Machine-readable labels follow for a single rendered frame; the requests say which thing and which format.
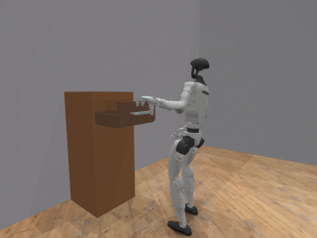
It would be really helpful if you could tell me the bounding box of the handle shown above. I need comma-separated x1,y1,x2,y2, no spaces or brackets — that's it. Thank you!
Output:
110,129,129,135
130,110,151,115

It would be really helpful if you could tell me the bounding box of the drawer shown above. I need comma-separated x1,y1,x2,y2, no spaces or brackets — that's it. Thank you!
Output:
94,101,156,129

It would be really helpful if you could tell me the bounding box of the humanoid robot torso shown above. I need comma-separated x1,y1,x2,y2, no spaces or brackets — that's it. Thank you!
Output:
182,79,209,148

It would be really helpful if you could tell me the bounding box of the robot right foot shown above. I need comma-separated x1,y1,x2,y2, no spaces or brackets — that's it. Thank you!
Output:
184,203,198,215

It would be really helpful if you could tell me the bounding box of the cabinet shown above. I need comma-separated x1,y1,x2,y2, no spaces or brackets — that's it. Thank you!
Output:
64,91,136,218

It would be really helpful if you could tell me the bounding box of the right robot upper arm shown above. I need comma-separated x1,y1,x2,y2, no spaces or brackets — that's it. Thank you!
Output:
204,91,209,118

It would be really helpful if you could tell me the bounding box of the right robot hand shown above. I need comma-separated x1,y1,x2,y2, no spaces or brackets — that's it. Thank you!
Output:
169,128,184,143

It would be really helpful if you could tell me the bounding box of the left robot hand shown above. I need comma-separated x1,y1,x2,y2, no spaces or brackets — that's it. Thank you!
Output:
136,96,154,116

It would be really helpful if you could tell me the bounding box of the left robot forearm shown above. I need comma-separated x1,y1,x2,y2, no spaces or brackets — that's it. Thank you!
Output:
150,97,182,111

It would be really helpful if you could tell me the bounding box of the right robot forearm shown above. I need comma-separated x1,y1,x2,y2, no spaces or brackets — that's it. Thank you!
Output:
183,122,199,131

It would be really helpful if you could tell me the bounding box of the left robot upper arm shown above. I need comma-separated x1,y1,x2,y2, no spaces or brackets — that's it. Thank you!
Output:
174,81,197,114

